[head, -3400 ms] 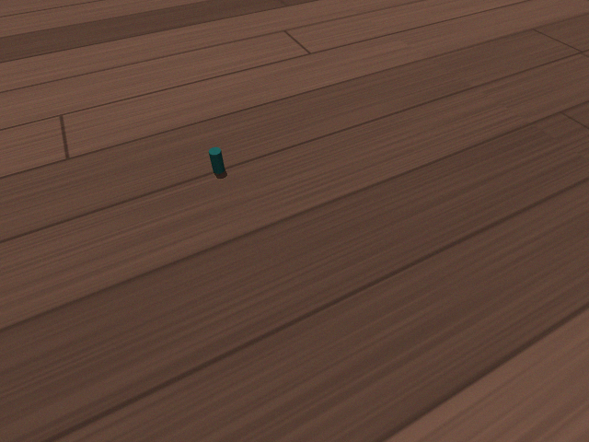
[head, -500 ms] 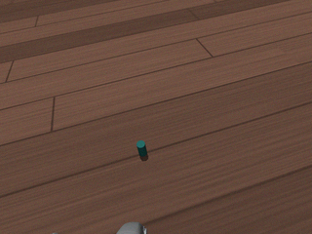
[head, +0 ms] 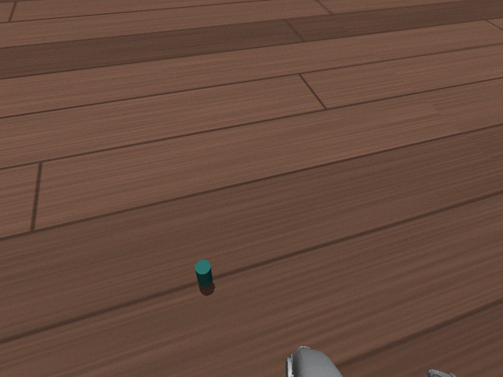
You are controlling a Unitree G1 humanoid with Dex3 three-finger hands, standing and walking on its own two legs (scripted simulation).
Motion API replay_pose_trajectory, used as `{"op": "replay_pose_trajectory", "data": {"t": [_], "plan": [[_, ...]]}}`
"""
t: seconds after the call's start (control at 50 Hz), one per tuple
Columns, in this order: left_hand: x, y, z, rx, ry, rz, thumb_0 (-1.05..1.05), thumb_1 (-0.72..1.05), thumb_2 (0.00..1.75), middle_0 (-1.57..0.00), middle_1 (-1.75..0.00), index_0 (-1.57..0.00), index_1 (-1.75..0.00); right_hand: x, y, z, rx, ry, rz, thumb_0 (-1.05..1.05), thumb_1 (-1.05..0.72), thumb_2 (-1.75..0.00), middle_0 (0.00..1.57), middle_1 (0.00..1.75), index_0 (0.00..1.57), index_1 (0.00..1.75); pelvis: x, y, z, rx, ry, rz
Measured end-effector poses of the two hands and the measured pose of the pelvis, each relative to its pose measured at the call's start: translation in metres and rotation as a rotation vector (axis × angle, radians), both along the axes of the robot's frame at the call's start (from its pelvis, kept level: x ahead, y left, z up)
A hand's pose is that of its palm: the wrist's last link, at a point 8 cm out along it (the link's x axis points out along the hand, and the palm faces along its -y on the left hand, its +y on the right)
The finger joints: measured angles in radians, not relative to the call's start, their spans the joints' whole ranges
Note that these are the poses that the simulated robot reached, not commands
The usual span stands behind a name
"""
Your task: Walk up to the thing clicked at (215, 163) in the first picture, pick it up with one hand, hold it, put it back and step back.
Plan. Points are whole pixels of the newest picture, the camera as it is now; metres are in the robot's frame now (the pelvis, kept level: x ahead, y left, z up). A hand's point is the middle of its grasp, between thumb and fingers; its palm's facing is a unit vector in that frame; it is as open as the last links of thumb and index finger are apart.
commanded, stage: walk up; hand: left
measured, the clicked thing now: (204, 273) +0.56 +0.17 -0.71
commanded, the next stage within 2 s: none
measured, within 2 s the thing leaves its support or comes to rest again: neither
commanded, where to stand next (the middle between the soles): +0.25 -0.01 m, yaw +0 degrees
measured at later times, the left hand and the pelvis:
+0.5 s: hand (99, 367) +0.16 +0.27 -0.14, palm faces -0.01 -0.90 -0.43, open 7.4 cm; pelvis +0.14 -0.02 -0.01, yaw +1 degrees
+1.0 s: hand (124, 307) +0.26 +0.25 -0.16, palm faces -0.03 -0.92 -0.38, open 7.4 cm; pelvis +0.20 -0.01 -0.01, yaw +0 degrees
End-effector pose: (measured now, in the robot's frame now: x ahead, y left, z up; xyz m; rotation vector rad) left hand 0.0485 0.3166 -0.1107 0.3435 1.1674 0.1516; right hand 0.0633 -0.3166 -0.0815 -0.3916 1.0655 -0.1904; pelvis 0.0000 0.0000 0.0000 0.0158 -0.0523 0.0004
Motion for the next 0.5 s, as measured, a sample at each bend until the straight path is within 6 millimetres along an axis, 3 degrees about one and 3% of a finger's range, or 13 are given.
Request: {"op": "replay_pose_trajectory", "data": {"t": [0.1,0.18,0.24,0.36,0.5], "plan": [[0.048,-0.012,0.013,0.033,-0.026,-0.024,0.01,0.9,0.9,-0.21,-0.3,-0.21,-0.29,0.011,-0.021,-0.017,0.028,0.048,-0.034,0.01,-0.9,-0.9,0.21,0.3,0.2,0.3,0.033,-0.015,-0.003,0.008,0.003,-0.004],[0.077,-0.02,0.016,0.092,-0.08,-0.012,0.0,0.9,0.9,-0.21,-0.3,-0.21,-0.29,0.033,-0.041,-0.042,0.041,0.092,-0.039,0.01,-0.9,-0.9,0.21,0.3,0.2,0.3,0.062,-0.033,-0.017,-0.012,-0.002,0.004],[0.085,-0.026,0.025,0.104,-0.089,0.015,0.0,0.9,0.9,-0.21,-0.3,-0.21,-0.29,0.059,-0.042,-0.047,0.055,0.117,-0.029,0.01,-0.9,-0.9,0.21,0.3,0.2,0.3,0.078,-0.037,-0.013,-0.01,-0.006,0.006],[0.088,-0.028,0.036,0.11,-0.039,0.05,0.0,0.9,0.9,-0.21,-0.3,-0.21,-0.3,0.114,-0.033,-0.037,0.082,0.095,0.016,0.01,-0.9,-0.9,0.21,0.3,0.2,0.3,0.11,-0.035,0.0,-0.013,0.0,0.013],[0.103,-0.009,0.013,0.095,0.034,0.067,0.01,0.9,0.9,-0.21,-0.3,-0.21,-0.3,0.169,-0.014,-0.032,0.046,0.066,0.028,0.01,-0.9,-0.9,0.21,0.3,0.2,0.3,0.142,-0.018,-0.008,-0.022,0.005,0.012]]}}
